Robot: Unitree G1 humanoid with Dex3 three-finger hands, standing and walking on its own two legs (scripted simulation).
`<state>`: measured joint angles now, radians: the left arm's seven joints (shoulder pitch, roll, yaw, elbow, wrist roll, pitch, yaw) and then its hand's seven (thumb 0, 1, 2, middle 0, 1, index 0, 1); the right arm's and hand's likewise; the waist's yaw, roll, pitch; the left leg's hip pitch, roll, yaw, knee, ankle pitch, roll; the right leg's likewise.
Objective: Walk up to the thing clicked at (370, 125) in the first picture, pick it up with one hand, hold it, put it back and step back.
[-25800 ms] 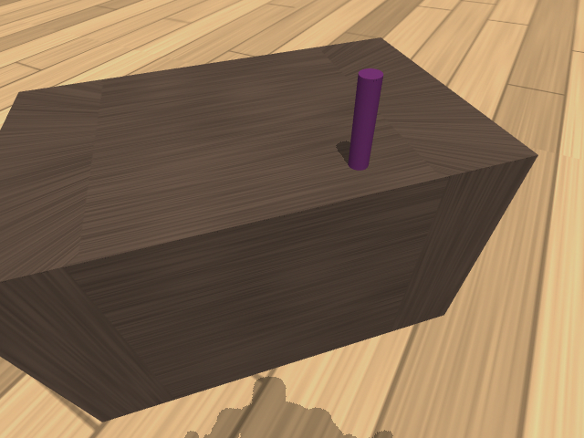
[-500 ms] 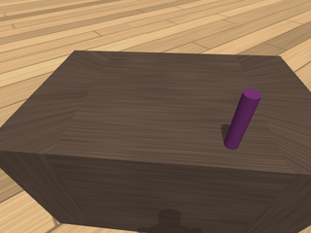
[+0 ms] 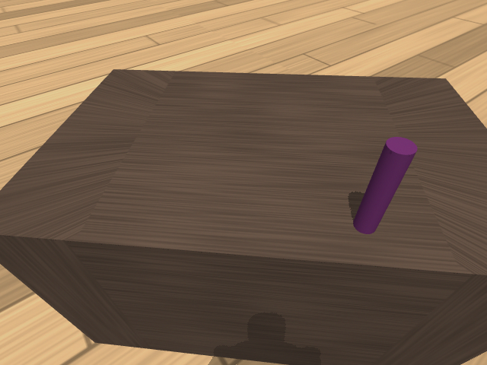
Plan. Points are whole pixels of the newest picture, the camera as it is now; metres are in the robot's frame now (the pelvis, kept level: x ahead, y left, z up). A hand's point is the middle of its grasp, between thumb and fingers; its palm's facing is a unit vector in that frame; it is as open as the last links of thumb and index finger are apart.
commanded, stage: home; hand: right
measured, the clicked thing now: (380, 190) +0.43 -0.22 +0.07
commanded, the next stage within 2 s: stand in 0.56 s
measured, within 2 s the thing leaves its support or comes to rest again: neither
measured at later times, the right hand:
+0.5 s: hand out of the picture +0.09 -0.25 -0.15, palm faces -0.06 +0.93 -0.36, open 17.4 cm
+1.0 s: hand out of the picture +0.08 -0.25 -0.16, palm faces -0.06 +0.93 -0.35, open 12.0 cm
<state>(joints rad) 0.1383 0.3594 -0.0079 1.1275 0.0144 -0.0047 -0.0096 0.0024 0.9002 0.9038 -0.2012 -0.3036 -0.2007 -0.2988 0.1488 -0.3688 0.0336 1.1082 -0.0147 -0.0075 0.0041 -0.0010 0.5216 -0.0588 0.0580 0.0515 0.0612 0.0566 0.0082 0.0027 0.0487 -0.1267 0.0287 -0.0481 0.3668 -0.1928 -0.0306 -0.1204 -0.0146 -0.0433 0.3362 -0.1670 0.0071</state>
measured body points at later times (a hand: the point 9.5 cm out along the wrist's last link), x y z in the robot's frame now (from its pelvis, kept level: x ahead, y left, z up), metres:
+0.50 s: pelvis +0.01 +0.00 +0.00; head +0.01 +0.00 +0.45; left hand +0.08 +0.31 -0.13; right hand +0.09 -0.30 -0.13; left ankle +0.01 +0.14 -0.75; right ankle +0.01 -0.12 -0.75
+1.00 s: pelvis +0.01 +0.00 +0.00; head +0.01 +0.00 +0.45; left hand +0.07 +0.30 -0.13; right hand +0.08 -0.30 -0.13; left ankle +0.01 +0.14 -0.75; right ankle +0.01 -0.12 -0.75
